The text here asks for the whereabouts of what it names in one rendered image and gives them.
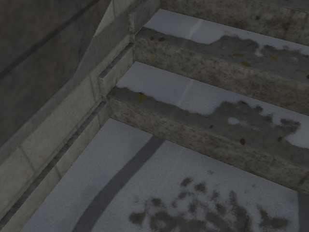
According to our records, stairs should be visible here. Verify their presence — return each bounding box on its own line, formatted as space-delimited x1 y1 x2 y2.
106 0 309 196

